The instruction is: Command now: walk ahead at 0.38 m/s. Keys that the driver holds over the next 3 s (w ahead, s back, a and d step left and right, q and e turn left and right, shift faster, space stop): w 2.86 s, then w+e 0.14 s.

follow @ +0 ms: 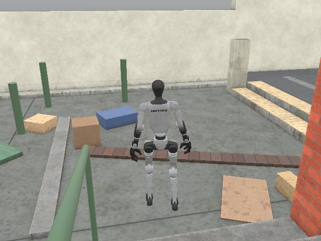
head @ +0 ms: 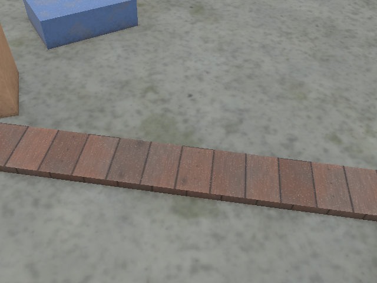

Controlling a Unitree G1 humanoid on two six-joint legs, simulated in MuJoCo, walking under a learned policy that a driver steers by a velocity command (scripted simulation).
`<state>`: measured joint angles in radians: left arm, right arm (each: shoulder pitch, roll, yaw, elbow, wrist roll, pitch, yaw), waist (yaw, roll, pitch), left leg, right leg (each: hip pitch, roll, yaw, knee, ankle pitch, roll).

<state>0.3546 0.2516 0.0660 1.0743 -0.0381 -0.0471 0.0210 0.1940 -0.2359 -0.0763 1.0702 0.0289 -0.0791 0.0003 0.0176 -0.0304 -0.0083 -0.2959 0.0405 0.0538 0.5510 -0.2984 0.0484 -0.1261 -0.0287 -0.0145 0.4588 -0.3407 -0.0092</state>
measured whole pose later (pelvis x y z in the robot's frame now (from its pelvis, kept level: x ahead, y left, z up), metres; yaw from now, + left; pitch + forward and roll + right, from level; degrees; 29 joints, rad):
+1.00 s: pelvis +0.52 +0.01 +0.00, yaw +1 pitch +2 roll -2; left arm 0.37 0.25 0.05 1.04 -0.02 -0.08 0.00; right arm 0.02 -0.23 -0.05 0.87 0.02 -0.08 0.02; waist 0.08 0.03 0.01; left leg -0.60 0.09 0.00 0.56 0.02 0.03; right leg 0.05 0.04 -0.06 0.22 -0.30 -0.02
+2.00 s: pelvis +1.06 +0.02 +0.05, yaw +1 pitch +2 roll -2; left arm 0.34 0.24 0.07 1.00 -0.02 -0.10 0.00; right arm 0.10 -0.27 -0.08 0.87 0.02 -0.07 0.01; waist 0.06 0.04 -0.04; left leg -0.65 0.13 -0.05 0.64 0.11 0.02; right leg -0.07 0.04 -0.10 0.23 -0.20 -0.03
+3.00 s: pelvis +1.63 +0.09 +0.01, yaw -1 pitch +1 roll -1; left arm 0.32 0.24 0.06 0.98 0.00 -0.08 -0.01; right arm 0.11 -0.27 -0.07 0.89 0.00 -0.08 -0.02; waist 0.06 0.03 0.01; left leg -0.66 0.14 -0.06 0.85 -0.12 -0.01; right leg -0.15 0.08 -0.03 0.28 -0.15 -0.08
